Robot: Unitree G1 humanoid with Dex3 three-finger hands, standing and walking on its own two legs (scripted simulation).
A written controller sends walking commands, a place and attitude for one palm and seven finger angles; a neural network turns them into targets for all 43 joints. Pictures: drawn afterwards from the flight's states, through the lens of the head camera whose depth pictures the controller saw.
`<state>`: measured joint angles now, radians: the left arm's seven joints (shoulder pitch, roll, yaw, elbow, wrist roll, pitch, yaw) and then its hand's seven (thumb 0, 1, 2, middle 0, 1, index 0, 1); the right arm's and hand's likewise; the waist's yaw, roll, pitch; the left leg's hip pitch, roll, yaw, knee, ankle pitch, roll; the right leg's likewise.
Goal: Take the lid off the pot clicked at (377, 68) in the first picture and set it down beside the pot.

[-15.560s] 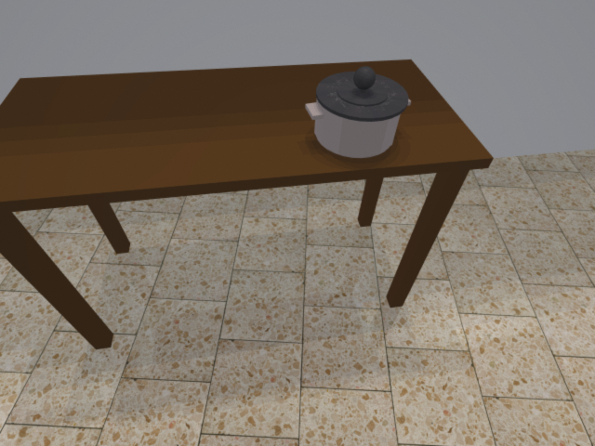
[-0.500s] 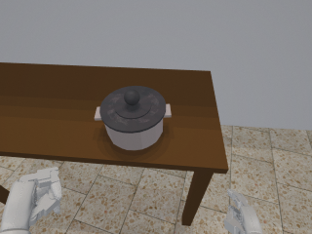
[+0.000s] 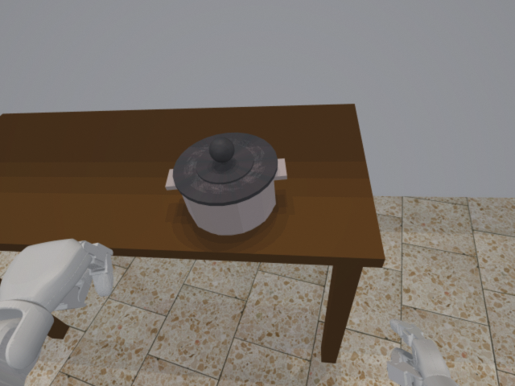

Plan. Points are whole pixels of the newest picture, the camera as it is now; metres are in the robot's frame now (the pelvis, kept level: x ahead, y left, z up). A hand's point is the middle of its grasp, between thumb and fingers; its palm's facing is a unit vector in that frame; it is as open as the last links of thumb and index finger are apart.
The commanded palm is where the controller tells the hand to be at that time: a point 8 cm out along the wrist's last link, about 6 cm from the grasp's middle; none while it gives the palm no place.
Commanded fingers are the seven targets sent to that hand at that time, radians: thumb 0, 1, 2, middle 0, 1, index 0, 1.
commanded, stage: reach forward and open the fingers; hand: left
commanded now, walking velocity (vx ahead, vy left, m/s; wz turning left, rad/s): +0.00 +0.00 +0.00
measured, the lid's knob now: (221, 149) +0.49 +0.13 +0.12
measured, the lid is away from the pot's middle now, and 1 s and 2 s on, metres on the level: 0.00 0.00 0.00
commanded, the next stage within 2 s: move the open hand above the knob in 0.74 s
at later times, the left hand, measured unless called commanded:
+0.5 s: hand (68, 241) +0.24 +0.28 +0.17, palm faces -0.08 -0.06 -0.99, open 8.7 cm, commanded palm +0.21 +0.26 +0.23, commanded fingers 0.00 -0.32 1.47 -0.83 -0.08 -0.83 -0.08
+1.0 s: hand (87, 202) +0.29 +0.26 +0.19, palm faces -0.07 -0.04 -1.00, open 10.1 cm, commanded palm +0.26 +0.25 +0.27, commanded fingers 0.00 -0.35 1.54 -0.85 -0.08 -0.85 -0.08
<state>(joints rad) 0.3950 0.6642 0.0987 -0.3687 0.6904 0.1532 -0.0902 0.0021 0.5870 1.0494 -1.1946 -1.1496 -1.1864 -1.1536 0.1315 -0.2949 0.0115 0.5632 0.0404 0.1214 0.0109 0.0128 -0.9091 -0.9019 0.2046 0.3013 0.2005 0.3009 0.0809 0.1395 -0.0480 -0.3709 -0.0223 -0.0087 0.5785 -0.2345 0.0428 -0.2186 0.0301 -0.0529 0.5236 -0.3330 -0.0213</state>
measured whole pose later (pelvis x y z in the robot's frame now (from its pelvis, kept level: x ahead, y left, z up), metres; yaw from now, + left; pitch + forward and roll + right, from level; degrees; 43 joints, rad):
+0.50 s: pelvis -0.03 +0.01 +0.01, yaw +1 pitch -3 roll -2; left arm -0.09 0.73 0.06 -0.19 0.69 0.07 -0.32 0.00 -0.15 1.40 -0.92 -0.28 -0.91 -0.28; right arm 0.06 -0.28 0.03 0.60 0.05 0.09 0.02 0.01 -0.91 -0.90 0.20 0.30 0.20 0.30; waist 0.10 0.12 0.06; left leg -0.27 -0.03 -0.02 0.44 -0.12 0.05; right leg -0.12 0.03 -0.07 0.39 -0.22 -0.02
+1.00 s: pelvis -0.04 +0.02 +0.01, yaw +1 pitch -3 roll -1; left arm -0.40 0.69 -0.10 -0.06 0.74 0.15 -0.40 0.00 -0.34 1.53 -0.87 -0.08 -0.86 -0.08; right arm 0.06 -0.28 0.05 0.62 0.06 0.07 0.02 0.01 -0.91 -0.90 0.20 0.30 0.20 0.30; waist 0.09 0.12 0.06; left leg -0.27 -0.06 0.00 0.41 -0.09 0.07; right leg -0.15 0.00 -0.05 0.42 -0.22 0.00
